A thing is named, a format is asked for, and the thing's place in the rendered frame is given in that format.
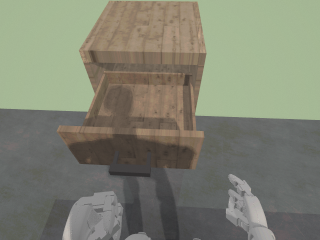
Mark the handle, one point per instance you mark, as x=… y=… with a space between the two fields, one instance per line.
x=130 y=169

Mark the robot right hand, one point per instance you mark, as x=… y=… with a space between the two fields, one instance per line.
x=249 y=212

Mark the drawer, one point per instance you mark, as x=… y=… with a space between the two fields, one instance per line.
x=137 y=113

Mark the right robot forearm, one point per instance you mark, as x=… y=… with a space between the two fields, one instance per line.
x=260 y=233

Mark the robot left hand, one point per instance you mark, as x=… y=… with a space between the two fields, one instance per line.
x=100 y=212

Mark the cabinet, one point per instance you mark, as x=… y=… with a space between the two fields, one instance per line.
x=146 y=36

